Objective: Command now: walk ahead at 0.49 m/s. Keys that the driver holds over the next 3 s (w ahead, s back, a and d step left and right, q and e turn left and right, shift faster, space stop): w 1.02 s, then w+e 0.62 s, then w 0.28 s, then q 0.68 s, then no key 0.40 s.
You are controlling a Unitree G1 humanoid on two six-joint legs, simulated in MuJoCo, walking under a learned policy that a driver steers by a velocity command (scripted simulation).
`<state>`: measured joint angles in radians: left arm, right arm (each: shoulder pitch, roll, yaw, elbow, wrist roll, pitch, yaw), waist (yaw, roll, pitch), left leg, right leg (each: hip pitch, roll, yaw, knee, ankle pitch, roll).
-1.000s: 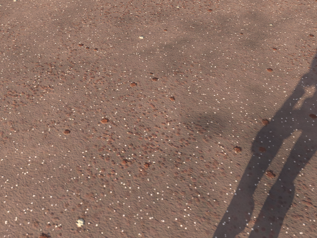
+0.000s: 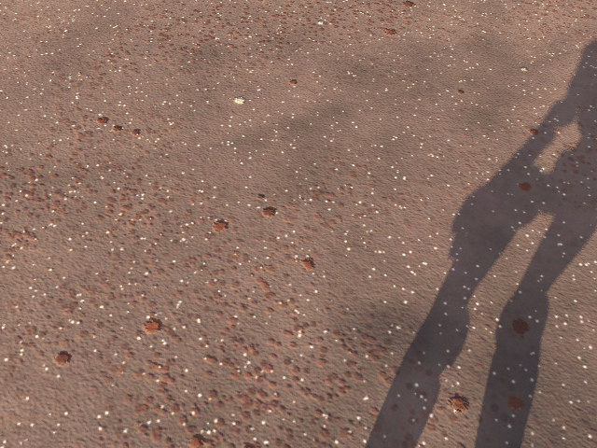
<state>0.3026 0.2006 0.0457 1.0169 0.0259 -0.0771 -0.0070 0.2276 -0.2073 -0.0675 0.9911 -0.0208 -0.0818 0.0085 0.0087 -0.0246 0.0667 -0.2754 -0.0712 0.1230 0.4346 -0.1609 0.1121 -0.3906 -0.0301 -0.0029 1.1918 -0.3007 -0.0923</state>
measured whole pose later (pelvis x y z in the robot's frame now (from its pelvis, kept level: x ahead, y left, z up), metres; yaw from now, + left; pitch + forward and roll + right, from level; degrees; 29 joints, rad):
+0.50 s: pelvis +0.29 -0.04 -0.01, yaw +0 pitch +0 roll +0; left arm 0.11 0.20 0.06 0.92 0.03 -0.08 -0.01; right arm 0.40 -0.19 -0.04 1.05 0.00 -0.08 0.00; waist -0.03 0.01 0.07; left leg -0.21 -0.03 0.01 1.10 -0.40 0.09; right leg -0.37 0.04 -0.12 0.53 -0.17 -0.10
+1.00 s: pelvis +0.57 -0.01 -0.01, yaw +0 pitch +0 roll -1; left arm 0.45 0.18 0.04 1.08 0.01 -0.08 0.01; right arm 0.03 -0.19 -0.05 0.88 -0.04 -0.08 0.01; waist 0.04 -0.01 0.07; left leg -0.45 -0.01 0.11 0.56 -0.11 0.11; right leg -0.03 0.02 -0.06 0.71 -0.45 -0.06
